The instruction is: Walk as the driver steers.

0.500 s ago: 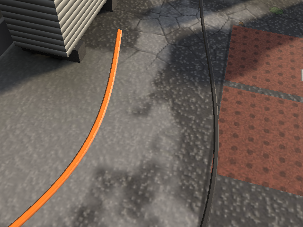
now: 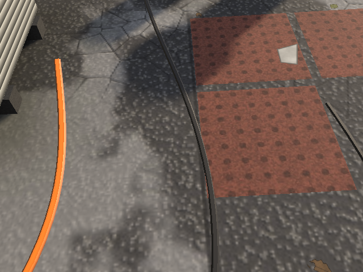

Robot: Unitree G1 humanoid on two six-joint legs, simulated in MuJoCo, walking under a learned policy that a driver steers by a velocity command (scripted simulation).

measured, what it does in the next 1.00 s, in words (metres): steps on the spot, turning right: left foot, then right foot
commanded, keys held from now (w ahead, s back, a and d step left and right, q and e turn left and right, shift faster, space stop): e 0.66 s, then no key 0.34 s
